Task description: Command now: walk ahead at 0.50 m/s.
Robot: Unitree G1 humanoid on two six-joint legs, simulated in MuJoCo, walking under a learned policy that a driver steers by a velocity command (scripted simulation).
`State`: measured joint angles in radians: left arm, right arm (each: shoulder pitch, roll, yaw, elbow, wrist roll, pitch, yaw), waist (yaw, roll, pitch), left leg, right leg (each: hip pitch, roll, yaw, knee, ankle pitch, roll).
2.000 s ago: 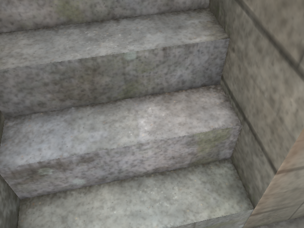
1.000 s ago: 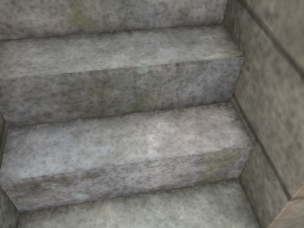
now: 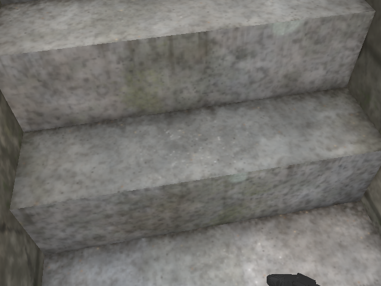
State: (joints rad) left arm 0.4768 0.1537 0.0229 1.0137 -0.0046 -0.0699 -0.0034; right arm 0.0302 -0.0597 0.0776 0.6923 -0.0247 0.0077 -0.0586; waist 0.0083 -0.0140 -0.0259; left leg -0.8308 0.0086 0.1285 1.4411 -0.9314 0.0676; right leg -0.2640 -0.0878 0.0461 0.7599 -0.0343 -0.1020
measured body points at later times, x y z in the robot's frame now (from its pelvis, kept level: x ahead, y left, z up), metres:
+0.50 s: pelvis +0.12 -0.04 +0.14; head +0.13 -0.04 +0.59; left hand +0.23 +0.21 +0.02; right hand +0.22 -0.28 +0.01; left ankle +0.04 +0.09 -0.57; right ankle +0.19 -0.14 -0.53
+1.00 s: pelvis +0.28 -0.07 +0.25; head +0.31 -0.08 +0.70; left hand +0.28 +0.17 +0.10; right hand +0.48 -0.28 +0.16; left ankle +0.34 +0.02 -0.35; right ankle +0.21 -0.13 -0.48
